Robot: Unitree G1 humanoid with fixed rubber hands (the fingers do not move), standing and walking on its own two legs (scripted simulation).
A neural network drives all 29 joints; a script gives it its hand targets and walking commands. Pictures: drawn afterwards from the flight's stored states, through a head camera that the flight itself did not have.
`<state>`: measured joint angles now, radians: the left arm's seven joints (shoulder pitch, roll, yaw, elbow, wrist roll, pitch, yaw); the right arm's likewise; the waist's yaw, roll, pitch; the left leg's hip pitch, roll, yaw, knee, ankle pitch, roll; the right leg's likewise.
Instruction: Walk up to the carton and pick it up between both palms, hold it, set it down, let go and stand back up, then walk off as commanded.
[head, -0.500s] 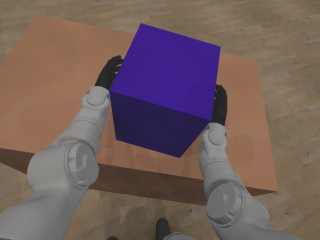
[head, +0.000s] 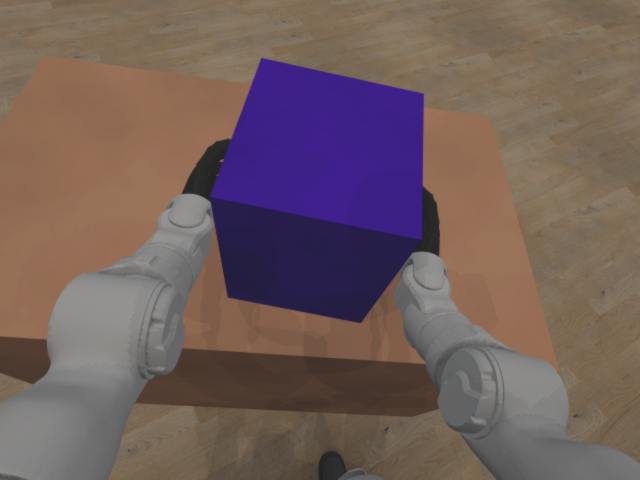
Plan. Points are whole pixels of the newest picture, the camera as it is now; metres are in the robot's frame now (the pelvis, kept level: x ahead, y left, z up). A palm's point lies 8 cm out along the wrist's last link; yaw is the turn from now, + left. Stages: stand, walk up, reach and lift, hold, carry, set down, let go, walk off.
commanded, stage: set down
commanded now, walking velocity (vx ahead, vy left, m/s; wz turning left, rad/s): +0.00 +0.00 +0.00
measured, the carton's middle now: (316, 205) +0.46 -0.08 +0.02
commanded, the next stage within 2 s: none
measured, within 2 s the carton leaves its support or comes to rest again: neither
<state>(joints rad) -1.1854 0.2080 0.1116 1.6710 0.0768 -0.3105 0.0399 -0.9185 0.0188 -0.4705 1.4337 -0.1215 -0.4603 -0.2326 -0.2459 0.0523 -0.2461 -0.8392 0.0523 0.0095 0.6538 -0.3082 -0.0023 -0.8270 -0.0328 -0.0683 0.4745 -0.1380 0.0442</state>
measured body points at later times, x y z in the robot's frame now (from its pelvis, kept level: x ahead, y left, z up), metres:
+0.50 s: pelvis -0.03 +0.01 -0.01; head +0.06 +0.04 +0.43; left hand +0.49 +0.06 +0.08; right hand +0.37 -0.27 +0.08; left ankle -0.03 +0.12 -0.72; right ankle +0.02 -0.15 -0.72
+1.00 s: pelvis -0.02 -0.01 +0.01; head +0.03 +0.00 +0.46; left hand +0.50 +0.05 +0.16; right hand +0.38 -0.29 +0.13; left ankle -0.03 +0.12 -0.72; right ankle +0.02 -0.15 -0.72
